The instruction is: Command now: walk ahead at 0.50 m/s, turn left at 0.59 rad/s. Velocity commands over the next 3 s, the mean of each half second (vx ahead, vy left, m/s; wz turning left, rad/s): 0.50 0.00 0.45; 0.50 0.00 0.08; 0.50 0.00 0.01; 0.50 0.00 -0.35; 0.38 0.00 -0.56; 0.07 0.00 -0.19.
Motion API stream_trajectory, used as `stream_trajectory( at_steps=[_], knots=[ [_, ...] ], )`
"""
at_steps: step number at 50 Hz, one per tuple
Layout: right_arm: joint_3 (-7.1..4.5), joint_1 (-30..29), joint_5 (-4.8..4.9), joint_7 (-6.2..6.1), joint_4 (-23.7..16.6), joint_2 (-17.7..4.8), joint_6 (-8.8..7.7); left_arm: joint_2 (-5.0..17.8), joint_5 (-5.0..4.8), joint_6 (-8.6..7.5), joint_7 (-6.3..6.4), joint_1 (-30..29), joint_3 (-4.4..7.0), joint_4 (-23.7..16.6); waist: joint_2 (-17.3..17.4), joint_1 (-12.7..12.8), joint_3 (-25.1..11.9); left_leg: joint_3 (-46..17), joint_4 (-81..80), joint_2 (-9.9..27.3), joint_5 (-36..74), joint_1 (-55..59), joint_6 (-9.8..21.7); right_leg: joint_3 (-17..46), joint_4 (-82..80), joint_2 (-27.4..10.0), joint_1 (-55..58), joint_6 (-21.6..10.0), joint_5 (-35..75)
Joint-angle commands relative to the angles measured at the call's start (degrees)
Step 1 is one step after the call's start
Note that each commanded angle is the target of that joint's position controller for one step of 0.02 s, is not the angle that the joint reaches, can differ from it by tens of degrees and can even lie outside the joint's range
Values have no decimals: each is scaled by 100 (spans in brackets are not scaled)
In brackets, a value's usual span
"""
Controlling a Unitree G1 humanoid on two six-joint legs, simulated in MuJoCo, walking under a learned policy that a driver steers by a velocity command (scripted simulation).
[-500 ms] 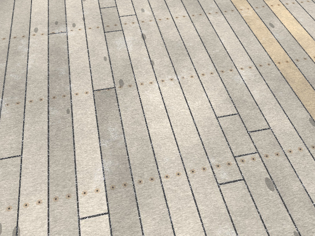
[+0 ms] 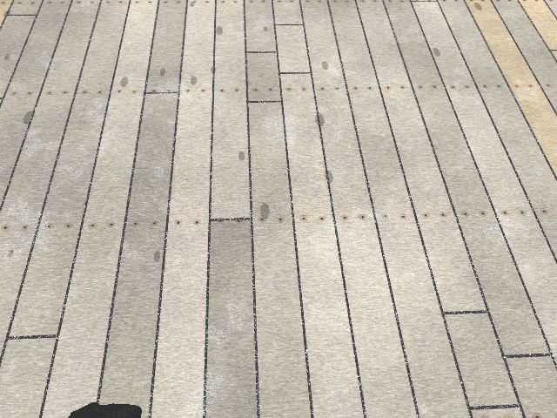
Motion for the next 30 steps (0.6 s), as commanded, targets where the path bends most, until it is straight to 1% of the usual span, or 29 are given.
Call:
stream_trajectory(
  at_steps=[1,2,3,4,5,6,7,8,9,10,11,12,13,14,15,17,18,19,20,22,23,24,25,26,27,28,29,30],
  knots=[
    [-242,-163,-31,-69,-371,-1047,-57,670,-41,-185,37,-142,167,-488,729,359,-49,-1179,283,1512,3385,-264,448,-67,-551,308,882,-189,-346],
    [-251,-326,-28,-49,-419,-1106,-77,787,-44,-220,91,420,224,-324,680,624,-280,-1166,783,1379,3815,-466,330,-151,-722,476,1712,-284,-542],
    [-226,-424,23,0,-430,-1035,-115,958,-1,-295,162,1162,297,-144,350,1029,-684,-880,1832,1005,3725,-815,182,-11,-1085,280,2817,-445,-434],
    [-93,-390,89,37,-615,-584,-166,1407,136,-330,270,2112,396,-114,-327,1353,-1594,-383,3483,630,2247,-1505,32,1357,-1311,-1090,4152,-744,-1749],
    [-25,273,203,27,-798,-251,-137,1850,181,-249,274,1917,489,-143,-1705,831,-1898,209,4719,-181,-1398,-3197,-101,3990,-2106,-2307,4972,-1313,-2301],
    [-60,207,-7,-30,-575,-702,-32,1340,82,-177,240,1565,428,-189,-776,685,-1240,227,5291,420,-1025,-3663,-57,4058,-2121,-2210,4317,-1364,-2908],
    [-77,-181,-53,24,-558,-739,-2,847,31,-166,218,1245,307,-245,-135,681,-591,291,5236,626,-474,-3613,-88,3104,-2187,-1923,3601,-1259,-2635],
    [-53,-504,-97,77,-567,-620,1,610,32,-186,186,1294,230,-157,95,717,-121,305,4948,824,-177,-3433,-135,2085,-2177,-1566,3071,-1071,-1069],
    [-49,-490,-103,128,-598,-544,58,616,21,-195,210,1192,229,-112,-227,591,-214,428,4823,899,-68,-3364,-198,1593,-2342,-1346,2966,-994,-1041],
    [-45,-437,-142,187,-594,-563,137,640,-7,-243,216,1186,233,-65,-566,534,-202,507,4800,989,-15,-3244,-279,1285,-2451,-1256,2730,-1024,-714],
    [-44,-523,-142,237,-630,-569,189,626,-30,-307,190,1248,233,-9,-597,534,-208,545,4823,992,79,-3229,-301,1047,-2492,-1204,2697,-1052,-281],
    [-21,-654,-134,267,-690,-496,212,606,-60,-366,148,1372,231,71,-486,533,-157,528,4772,989,142,-3309,-323,851,-2528,-1198,2672,-1125,204],
    [-2,-792,-128,289,-737,-432,218,645,-66,-412,123,1432,249,120,-389,522,-158,492,4650,998,287,-3396,-338,683,-2613,-1199,2693,-1157,266],
    [23,-990,-148,308,-807,-378,210,665,-65,-441,112,1552,256,188,-298,567,-98,472,4495,994,417,-3555,-358,540,-2671,-1200,2747,-1200,456],
    [54,-1146,-154,320,-870,-314,201,724,-65,-453,103,1595,274,256,-359,562,-61,456,4242,1001,576,-3679,-396,439,-2764,-1218,2765,-1257,420],
    [96,-1475,-148,339,-939,-277,175,693,-56,-454,76,1646,268,353,-345,604,54,520,3599,980,943,-3731,-440,72,-2855,-1078,2799,-1219,537],
    [125,-1664,-151,353,-979,-246,156,663,-68,-446,61,1675,258,401,-310,630,96,650,3219,953,1139,-3649,-446,-167,-2829,-959,2811,-1160,760],
    [174,-1869,-149,374,-1052,-168,139,721,-84,-438,53,1687,271,435,-392,654,87,791,2773,982,1312,-3440,-452,-312,-2835,-942,2732,-1137,745],
    [207,-2088,-150,393,-1103,-146,124,749,-95,-429,52,1739,279,483,-384,707,117,946,2415,985,1408,-3223,-439,-432,-2844,-921,2663,-1104,781],
    [237,-2390,-152,406,-1190,-163,106,853,-101,-394,59,1975,299,617,-377,791,161,1196,1930,963,1316,-2947,-362,-478,-2779,-1007,2786,-1069,936],
    [240,-2457,-156,392,-1220,-191,99,912,-104,-368,65,2080,314,691,-411,798,173,1252,1755,965,1211,-2837,-297,-439,-2713,-1100,2905,-1062,1039],
    [235,-2475,-167,368,-1225,-238,87,961,-104,-333,70,2147,325,760,-405,787,185,1315,1611,936,1061,-2747,-217,-420,-2602,-1169,3062,-1052,1275],
    [223,-2415,-187,337,-1209,-279,66,1018,-103,-294,77,2181,335,817,-407,740,153,1394,1452,857,843,-2573,-123,-440,-2371,-1207,3220,-1031,1743],
    [199,-2132,-210,297,-1116,-316,32,1066,-112,-260,85,2180,339,865,-384,584,-5,1483,1216,704,714,-2136,-19,-543,-1879,-1169,3334,-984,2572],
    [150,-1438,-256,247,-866,-374,-29,1025,-140,-223,92,2198,313,914,-186,253,-385,1554,799,530,890,-1203,110,-781,-946,-974,3235,-879,3106],
    [46,-497,-339,177,-557,-638,-82,857,-140,-224,99,2202,244,847,79,-100,-1022,1113,812,892,753,165,284,-948,251,-737,2545,-748,2349],
    [-99,162,-415,76,-521,-1282,-98,286,-242,-246,39,2386,85,485,1312,-194,-1829,-1351,487,2687,39,1892,817,-1153,2311,-95,675,-477,-359],
    [-182,211,-116,29,-474,-1482,-31,650,-130,-208,70,2336,207,480,1563,-171,-2042,-2934,-237,3256,600,1867,1183,-501,3350,446,-204,-476,-2623]
  ],
)
Next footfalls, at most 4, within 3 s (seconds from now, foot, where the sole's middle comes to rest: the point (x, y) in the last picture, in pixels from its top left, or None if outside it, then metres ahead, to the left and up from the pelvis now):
0.06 right None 0.21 -0.13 -0.77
0.56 left None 0.40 0.14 -0.77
1.10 right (238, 308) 0.75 0.04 -0.77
1.62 left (142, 243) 0.97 0.30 -0.77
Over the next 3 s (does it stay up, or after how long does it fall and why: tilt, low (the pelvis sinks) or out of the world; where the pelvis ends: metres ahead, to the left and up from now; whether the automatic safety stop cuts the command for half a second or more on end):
stays up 1.33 0.21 0.00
